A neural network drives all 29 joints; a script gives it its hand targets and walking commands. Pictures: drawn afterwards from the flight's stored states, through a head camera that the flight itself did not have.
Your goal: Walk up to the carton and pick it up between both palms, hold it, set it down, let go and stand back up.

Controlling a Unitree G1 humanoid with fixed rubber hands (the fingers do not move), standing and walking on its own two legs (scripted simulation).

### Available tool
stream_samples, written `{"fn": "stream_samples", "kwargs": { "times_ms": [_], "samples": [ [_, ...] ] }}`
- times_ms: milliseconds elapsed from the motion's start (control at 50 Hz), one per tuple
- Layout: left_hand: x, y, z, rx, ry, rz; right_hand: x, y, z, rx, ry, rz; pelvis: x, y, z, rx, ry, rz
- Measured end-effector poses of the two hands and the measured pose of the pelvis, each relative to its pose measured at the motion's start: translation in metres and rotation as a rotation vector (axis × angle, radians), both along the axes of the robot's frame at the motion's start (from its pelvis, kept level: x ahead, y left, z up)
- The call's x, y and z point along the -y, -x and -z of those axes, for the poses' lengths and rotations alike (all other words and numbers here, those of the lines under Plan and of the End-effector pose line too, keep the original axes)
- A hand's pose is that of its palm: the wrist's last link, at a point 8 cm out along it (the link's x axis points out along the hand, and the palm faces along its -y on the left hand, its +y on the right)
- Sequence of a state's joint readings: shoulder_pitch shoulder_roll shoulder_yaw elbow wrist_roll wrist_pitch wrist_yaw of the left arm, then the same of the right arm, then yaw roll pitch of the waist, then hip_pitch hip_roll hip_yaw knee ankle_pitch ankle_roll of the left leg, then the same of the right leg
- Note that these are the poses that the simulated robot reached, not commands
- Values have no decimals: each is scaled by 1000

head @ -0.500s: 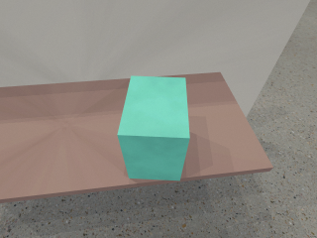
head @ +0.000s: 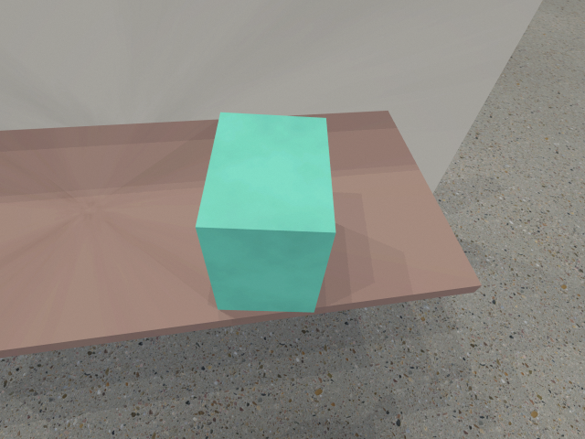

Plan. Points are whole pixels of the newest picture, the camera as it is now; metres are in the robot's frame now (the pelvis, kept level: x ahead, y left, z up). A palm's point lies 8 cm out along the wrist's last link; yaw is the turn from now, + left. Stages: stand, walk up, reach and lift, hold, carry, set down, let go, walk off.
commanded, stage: reach and lift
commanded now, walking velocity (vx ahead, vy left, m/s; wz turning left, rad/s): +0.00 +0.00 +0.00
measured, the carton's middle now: (269, 217) +0.44 +0.02 +0.01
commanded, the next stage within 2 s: none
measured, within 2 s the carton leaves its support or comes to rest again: neither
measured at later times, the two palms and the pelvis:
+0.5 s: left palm out of the picture +0.14 +0.16 -0.11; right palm (427, 429) +0.14 -0.20 -0.10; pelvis -0.03 -0.05 +0.01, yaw -3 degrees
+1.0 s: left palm out of the picture +0.13 +0.22 -0.07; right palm (407, 437) +0.13 -0.15 -0.07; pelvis -0.01 +0.00 +0.02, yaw -3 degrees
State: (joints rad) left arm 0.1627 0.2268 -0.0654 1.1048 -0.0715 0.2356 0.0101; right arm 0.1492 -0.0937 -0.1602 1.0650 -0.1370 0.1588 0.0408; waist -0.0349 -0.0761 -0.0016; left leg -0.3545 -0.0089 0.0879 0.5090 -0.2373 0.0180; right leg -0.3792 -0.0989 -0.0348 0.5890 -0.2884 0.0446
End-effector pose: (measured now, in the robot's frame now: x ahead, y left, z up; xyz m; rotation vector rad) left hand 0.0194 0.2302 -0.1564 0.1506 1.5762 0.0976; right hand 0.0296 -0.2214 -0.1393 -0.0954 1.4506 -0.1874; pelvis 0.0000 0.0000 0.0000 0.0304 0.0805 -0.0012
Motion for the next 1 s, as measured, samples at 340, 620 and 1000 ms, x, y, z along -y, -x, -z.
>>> {"fn": "stream_samples", "kwargs": {
  "times_ms": [340, 620, 1000],
  "samples": [
    [127, -171, -76, 374, 164, 151, -63, -122, -31, 419, -134, 67, 26, 22, -8, 11, 34, 60],
    [28, -139, -57, 421, 8, -90, -12, -131, -55, 423, 33, -55, 55, 23, -10, 30, 17, 34],
    [8, -114, -84, 539, 52, -24, -67, -103, -67, 522, -50, -51, -4, 10, -16, 119, 39, 45]
  ]
}}
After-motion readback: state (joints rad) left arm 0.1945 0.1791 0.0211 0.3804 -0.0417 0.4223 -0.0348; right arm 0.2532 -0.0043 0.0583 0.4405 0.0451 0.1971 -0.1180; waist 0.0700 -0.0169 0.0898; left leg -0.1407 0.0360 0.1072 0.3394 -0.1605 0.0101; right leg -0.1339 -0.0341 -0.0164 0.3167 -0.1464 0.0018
